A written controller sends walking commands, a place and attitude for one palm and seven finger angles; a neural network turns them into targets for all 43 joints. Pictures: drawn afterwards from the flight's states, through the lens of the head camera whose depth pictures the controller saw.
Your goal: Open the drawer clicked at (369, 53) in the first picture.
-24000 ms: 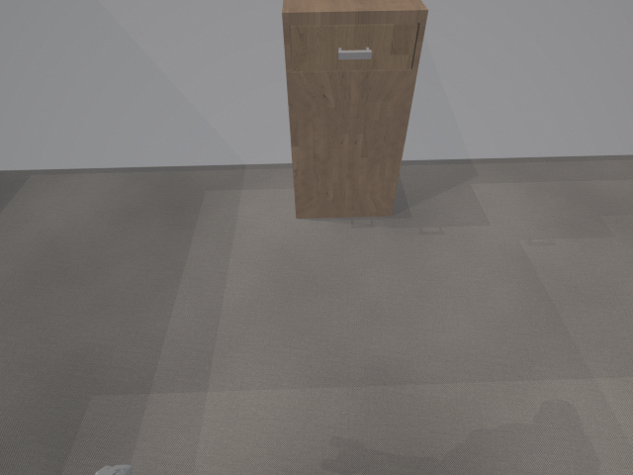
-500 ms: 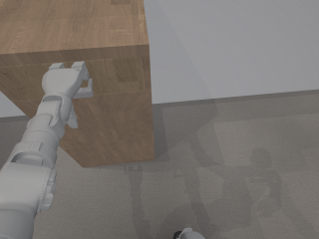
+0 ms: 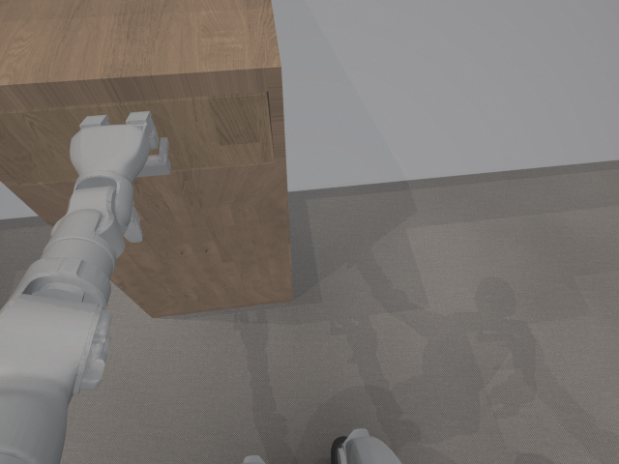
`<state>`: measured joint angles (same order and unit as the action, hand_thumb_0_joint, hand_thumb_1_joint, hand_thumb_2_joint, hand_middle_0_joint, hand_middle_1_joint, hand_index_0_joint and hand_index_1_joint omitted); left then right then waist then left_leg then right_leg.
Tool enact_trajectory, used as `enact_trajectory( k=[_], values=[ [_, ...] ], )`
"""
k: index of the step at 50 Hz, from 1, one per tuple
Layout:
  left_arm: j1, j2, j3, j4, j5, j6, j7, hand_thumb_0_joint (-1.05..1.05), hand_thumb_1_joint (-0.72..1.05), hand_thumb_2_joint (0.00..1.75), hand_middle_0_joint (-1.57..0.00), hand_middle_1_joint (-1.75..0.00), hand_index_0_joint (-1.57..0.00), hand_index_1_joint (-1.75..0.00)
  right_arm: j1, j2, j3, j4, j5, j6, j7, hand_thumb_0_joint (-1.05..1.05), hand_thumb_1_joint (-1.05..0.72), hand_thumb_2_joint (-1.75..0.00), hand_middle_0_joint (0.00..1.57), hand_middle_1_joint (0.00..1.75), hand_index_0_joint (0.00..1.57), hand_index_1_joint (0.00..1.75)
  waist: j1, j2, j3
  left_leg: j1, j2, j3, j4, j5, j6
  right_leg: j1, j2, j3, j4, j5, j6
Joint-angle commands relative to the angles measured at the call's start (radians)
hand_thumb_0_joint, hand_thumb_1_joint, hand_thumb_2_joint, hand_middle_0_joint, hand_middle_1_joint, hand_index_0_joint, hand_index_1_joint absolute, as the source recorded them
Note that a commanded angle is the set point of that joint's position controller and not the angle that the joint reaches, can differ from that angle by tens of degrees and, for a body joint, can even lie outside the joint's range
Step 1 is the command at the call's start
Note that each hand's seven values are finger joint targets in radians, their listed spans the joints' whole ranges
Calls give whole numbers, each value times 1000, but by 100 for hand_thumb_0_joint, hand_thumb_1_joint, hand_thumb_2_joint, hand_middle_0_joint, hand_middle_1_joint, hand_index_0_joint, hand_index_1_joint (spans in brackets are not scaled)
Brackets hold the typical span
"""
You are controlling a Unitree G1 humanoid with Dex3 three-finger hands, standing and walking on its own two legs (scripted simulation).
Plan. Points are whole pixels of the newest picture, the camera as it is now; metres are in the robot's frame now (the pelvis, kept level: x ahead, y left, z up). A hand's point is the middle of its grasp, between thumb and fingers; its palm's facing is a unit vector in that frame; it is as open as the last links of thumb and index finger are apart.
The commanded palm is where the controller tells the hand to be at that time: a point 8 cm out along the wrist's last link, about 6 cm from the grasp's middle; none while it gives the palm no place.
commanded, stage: lower the fingers behind the handle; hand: left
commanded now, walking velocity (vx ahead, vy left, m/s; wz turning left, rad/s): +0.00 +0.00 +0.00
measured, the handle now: (132, 157) +0.55 +0.23 +0.03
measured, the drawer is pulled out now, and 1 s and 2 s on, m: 0.00 0.00 0.01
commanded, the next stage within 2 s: close the thumb around the handle in 0.56 s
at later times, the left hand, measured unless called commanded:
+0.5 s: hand (136, 189) +0.50 +0.22 +0.01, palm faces -0.06 +0.00 -1.00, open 13.6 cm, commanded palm +0.49 +0.22 +0.07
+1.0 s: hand (136, 189) +0.50 +0.22 +0.01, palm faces -0.04 +0.00 -1.00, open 10.4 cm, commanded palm +0.49 +0.22 +0.07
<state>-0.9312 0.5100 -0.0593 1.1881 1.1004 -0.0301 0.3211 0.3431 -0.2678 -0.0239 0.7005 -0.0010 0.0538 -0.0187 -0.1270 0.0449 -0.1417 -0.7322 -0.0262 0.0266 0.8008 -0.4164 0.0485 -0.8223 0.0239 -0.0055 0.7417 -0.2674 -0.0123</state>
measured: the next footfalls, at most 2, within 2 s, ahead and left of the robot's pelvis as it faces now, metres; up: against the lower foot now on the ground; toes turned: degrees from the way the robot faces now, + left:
none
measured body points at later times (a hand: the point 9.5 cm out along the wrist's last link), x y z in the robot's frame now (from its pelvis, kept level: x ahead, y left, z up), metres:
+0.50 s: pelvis +0.01 +0.00 -0.01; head +0.12 +0.00 +0.43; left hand +0.50 +0.22 +0.07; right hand +0.01 -0.27 -0.14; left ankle -0.03 +0.09 -0.70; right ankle +0.04 -0.11 -0.70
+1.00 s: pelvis +0.01 +0.00 -0.01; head +0.12 +0.00 +0.43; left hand +0.50 +0.22 +0.07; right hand +0.02 -0.27 -0.14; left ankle -0.03 +0.09 -0.70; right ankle +0.04 -0.11 -0.70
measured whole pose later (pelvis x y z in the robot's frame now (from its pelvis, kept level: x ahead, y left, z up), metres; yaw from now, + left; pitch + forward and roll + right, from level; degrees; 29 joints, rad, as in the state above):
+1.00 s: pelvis +0.01 +0.00 -0.01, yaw +1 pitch +22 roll -2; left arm -0.91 0.48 -0.05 1.18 1.10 -0.03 0.40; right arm 0.34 -0.27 -0.04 0.74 -0.02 0.06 -0.01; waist -0.13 0.05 -0.15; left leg -0.80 -0.03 0.00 0.86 -0.45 0.05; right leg -0.88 0.02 -0.03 0.79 -0.30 -0.01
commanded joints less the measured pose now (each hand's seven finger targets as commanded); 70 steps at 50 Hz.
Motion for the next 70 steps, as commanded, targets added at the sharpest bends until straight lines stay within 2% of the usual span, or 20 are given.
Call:
enact_trajectory(
  k=[1, 5, 8, 11, 20, 24, 33, 38, 41, 43, 45, 47, 48, 49, 58, 61, 63, 65, 67, 70],
  values=[
    [-410, 254, 67, -193, -6, -47, 20, 0, -50, 30, -30, -120, -30, -120, 155, -166, -63, -56, -10, -31, -22, 0, -90, -90, 20, 30, 20, 30, -29, -16, -379, 92, 4, -38, -67, 243, -2, 266, 17, 10, -39, 138, -16],
    [-455, 292, 111, -272, 13, -104, 69, 0, -50, 30, -30, -120, -30, -120, 163, -164, -74, -38, -28, -44, -18, 0, -90, -90, 20, 30, 20, 30, -21, 50, -476, 123, 6, -53, -15, 314, -11, 220, 20, 6, 11, 167, -22],
    [-452, 231, 79, -252, 25, -88, 117, 0, -50, 30, -30, -120, -30, -120, 171, -163, -82, -16, -34, -49, -6, 0, -90, -90, 20, 30, 20, 30, -31, 89, -473, 156, 13, -68, 8, 361, -25, 141, 25, -11, 29, 154, -24],
    [-499, 246, 91, -252, 16, -50, 145, 0, -50, 30, -30, -120, -30, -120, 182, -170, -85, 2, -37, -44, 5, 0, -90, -90, 20, 30, 20, 30, -43, 94, -519, 185, 16, -78, 15, 398, -31, 145, 27, -18, 32, 170, -21],
    [-515, 212, 44, -179, -3, 43, 104, 0, -50, 30, -30, -120, -30, -120, 175, -168, -68, 13, -25, -15, -3, 0, -90, -90, 20, 30, 20, 30, -64, 45, -441, 181, 12, -68, -31, 387, -20, 208, 29, -18, -20, 197, -20],
    [-459, 243, 61, -170, -13, 16, 71, 0, -50, 30, -30, -120, -30, -120, 162, -164, -58, -6, -19, -17, -14, 0, -90, -90, 20, 30, 20, 30, -48, 5, -383, 112, 2, -51, -50, 300, -6, 261, 22, -1, -38, 179, -15],
    [-414, 244, 78, -215, -1, -63, 85, 0, -50, 30, -30, -120, -30, -120, 163, -160, -66, -25, -25, -29, -13, 0, -90, -90, 20, 30, 20, 30, -30, 42, -428, 119, 3, -51, -21, 333, -12, 232, 23, -3, -2, 191, -19],
    [-471, 239, 69, -205, 9, -33, 117, 0, -22, 42, -32, -123, -32, -123, 171, -164, -72, -9, -26, -28, -6, 0, -90, -90, 20, 30, 20, 30, -50, 41, -437, 130, 5, -56, -11, 348, -15, 205, 24, -8, 2, 190, -18],
    [-459, 261, 89, -200, 2, -8, 121, 0, -5, 49, -33, -125, -33, -125, 173, -169, -72, -4, -29, -19, -1, 0, -90, -90, 20, 30, 20, 30, -40, 51, -479, 150, 3, -53, -12, 385, -16, 237, 24, -6, 2, 222, -18],
    [-469, 223, 60, -206, 1, 3, 116, 0, 6, 54, -34, -126, -34, -126, 170, -163, -74, -5, -26, -15, -2, 0, -90, -90, 20, 30, 20, 30, -46, 43, -471, 164, 4, -52, -16, 398, -17, 239, 25, -10, -6, 231, -16],
    [-465, 260, 83, -177, -7, 17, 107, 0, 17, 59, -35, -127, -35, -127, 165, -173, -66, 1, -23, -8, -3, 0, -90, -90, 20, 30, 20, 30, -44, 20, -432, 137, 4, -56, -29, 375, -16, 249, 25, -9, -12, 222, -18],
    [-473, 239, 62, -194, -3, 15, 101, 0, 28, 64, -36, -128, -36, -128, 164, -167, -67, -5, -21, -10, -5, 0, -90, -90, 20, 30, 20, 30, -42, 57, -441, 150, 3, -53, -34, 359, -16, 242, 23, -8, -16, 203, -18],
    [-459, 242, 63, -172, 0, 18, 99, 0, 34, 66, -36, -129, -36, -129, 161, -167, -64, -5, -20, -9, -7, 0, -90, -90, 20, 30, 20, 30, -44, 28, -417, 139, 4, -55, -37, 347, -14, 239, 24, -10, -19, 194, -18],
    [-476, 208, 35, -177, -3, 16, 96, 0, 40, 68, -36, -130, -36, -130, 161, -165, -64, -9, -19, -12, -9, 0, -90, -90, 20, 30, 20, 30, -57, 25, -400, 136, 4, -53, -42, 331, -11, 234, 24, -10, -27, 186, -16],
    [-425, 278, 83, -158, -12, -16, 73, 0, 90, 90, -40, -135, -40, -135, 161, -170, -56, -23, -18, -17, -18, 0, -90, -90, 20, 30, 20, 30, -38, 5, -392, 83, -1, -45, -40, 290, -6, 261, 20, 1, -21, 175, -15],
    [-432, 306, 100, -162, -6, -24, 75, 0, 90, 90, -40, -135, -40, -135, 164, -173, -57, -22, -18, -14, -17, 0, -90, -90, 20, 30, 20, 30, -36, 10, -410, 80, 1, -45, -35, 289, -7, 256, 19, 1, -12, 172, -15],
    [-445, 264, 71, -166, -5, -25, 82, 0, 90, 90, -40, -135, -40, -135, 165, -169, -59, -24, -19, -18, -14, 0, -90, -90, 20, 30, 20, 30, -42, 25, -399, 89, 2, -46, -32, 288, -8, 231, 22, -2, -14, 161, -17],
    [-455, 330, 119, -175, -5, -27, 89, 0, 90, 90, -40, -135, -40, -135, 160, -179, -58, -19, -21, -17, -15, 0, -90, -90, 20, 30, 20, 30, -36, 17, -422, 75, 1, -46, -26, 282, -7, 245, 20, 4, -8, 162, -16],
    [-490, 299, 94, -213, 6, -38, 99, 0, 90, 90, -40, -135, -40, -135, 171, -173, -64, -20, -24, -23, -13, 0, -90, -90, 20, 30, 20, 30, -37, 64, -463, 119, 3, -56, -24, 310, -12, 226, 22, -5, 2, 162, -19],
    [-475, 299, 111, -209, 7, -29, 111, 0, 90, 90, -40, -135, -40, -135, 171, -176, -68, -11, -30, -21, -9, 0, -90, -90, 20, 30, 20, 30, -38, 54, -482, 153, 9, -62, -10, 374, -20, 211, 25, -11, 7, 188, -19]
  ],
)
